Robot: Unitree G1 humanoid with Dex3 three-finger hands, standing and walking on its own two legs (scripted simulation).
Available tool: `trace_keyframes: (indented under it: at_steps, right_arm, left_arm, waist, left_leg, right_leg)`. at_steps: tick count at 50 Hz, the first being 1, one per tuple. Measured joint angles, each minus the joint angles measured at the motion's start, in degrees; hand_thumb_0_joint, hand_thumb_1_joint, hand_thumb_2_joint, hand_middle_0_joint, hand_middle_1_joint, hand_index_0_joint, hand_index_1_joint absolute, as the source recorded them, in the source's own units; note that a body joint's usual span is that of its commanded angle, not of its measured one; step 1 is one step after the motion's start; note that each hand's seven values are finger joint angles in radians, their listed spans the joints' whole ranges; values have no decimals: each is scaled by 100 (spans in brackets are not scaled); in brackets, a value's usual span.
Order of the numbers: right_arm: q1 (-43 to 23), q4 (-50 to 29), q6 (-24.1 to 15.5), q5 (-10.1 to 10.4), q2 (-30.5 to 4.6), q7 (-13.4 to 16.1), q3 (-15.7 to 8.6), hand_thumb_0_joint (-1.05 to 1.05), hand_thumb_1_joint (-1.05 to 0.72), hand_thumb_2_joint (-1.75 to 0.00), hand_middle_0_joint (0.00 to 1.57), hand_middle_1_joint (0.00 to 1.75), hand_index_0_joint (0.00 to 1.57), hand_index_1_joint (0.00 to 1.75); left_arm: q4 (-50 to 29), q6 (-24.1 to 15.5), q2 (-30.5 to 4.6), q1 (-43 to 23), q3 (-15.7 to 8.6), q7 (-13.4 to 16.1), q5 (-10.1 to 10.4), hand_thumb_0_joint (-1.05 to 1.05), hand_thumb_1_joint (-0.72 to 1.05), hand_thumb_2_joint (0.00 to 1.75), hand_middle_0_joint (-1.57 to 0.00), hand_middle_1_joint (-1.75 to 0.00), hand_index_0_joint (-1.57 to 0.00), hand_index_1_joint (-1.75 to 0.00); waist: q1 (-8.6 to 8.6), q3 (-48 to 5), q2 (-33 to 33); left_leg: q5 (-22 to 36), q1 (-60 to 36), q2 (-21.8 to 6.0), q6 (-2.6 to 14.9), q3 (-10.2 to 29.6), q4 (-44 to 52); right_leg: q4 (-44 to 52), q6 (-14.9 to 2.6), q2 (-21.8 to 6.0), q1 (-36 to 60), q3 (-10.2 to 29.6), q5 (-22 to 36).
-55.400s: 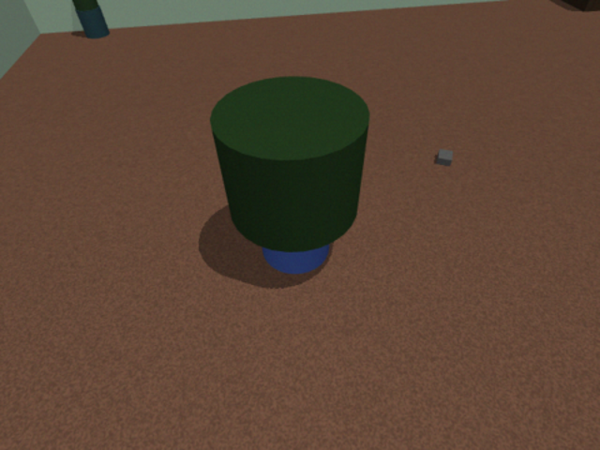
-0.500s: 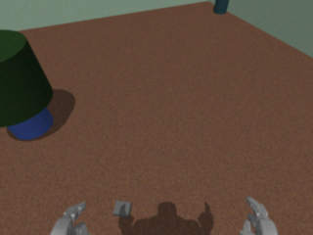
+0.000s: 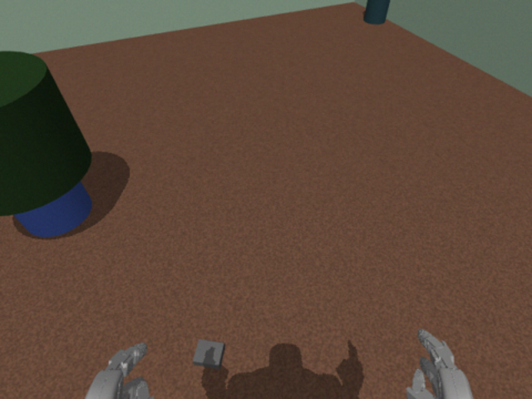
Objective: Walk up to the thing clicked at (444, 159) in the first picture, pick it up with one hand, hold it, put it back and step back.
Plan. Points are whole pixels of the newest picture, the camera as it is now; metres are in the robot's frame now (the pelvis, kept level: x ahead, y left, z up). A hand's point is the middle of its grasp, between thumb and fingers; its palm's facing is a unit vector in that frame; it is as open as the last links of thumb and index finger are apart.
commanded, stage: home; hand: left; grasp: from above
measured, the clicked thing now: (209, 353) +0.43 +0.21 -0.69
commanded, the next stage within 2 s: stand in 0.82 s
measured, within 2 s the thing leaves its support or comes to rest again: neither
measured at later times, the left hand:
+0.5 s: hand (154, 398) +0.17 +0.18 -0.04, palm faces +0.05 -0.98 -0.21, open 7.4 cm
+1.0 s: hand out of the picture +0.17 +0.19 -0.07, palm faces +0.02 -0.96 -0.30, open 7.4 cm
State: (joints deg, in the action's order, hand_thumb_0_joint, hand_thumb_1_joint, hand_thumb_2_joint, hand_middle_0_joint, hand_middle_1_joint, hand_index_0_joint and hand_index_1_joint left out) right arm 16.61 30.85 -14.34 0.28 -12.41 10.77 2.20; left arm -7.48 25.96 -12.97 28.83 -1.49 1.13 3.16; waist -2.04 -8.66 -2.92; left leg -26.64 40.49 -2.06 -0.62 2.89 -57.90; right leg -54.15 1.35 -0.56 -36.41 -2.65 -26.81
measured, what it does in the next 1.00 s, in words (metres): stands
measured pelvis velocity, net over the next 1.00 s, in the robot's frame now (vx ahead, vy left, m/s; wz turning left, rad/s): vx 0.00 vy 0.00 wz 0.01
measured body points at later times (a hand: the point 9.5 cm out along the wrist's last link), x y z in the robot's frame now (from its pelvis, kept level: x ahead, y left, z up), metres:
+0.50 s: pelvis +0.01 -0.01 +0.00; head +0.02 +0.00 +0.45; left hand +0.16 +0.23 -0.03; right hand +0.17 -0.25 -0.06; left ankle +0.02 +0.12 -0.68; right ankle +0.00 -0.14 -0.68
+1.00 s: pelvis +0.00 +0.00 +0.01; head +0.03 +0.00 +0.46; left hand +0.17 +0.24 -0.05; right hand +0.16 -0.25 -0.08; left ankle +0.02 +0.12 -0.68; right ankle +0.00 -0.14 -0.68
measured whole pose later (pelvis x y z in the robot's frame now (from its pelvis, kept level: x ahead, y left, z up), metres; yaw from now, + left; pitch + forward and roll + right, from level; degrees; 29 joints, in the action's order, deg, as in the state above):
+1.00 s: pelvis +0.00 +0.00 +0.01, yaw +0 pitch +5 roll -1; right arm 12.2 38.7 -7.6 -4.6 -14.0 6.1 1.2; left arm 10.9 12.6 -15.0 18.8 0.1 2.1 -1.5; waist 0.3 -2.3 -0.4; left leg -25.2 34.0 -0.7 -0.3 1.7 -54.2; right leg -52.9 1.1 -1.9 -31.1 -1.6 -26.7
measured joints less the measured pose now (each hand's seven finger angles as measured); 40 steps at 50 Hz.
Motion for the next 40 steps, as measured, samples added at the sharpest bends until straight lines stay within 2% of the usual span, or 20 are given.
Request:
trace_keyframes:
  at_steps: [40]
  right_arm:
    - [8, -76, 115, 17, -23, -15, -33, 2, -90, -90, 20, 30, 20, 30]
  left_arm:
    - [-53, -3, -41, 22, 24, 36, 25, 1, 90, 90, -20, -30, -20, -30]
  waist:
    - [-13, -31, 6]
  left_leg:
    - [-67, 9, -10, -25, 17, -33]
  right_leg:
    - [-48, -24, 12, -14, -11, -77]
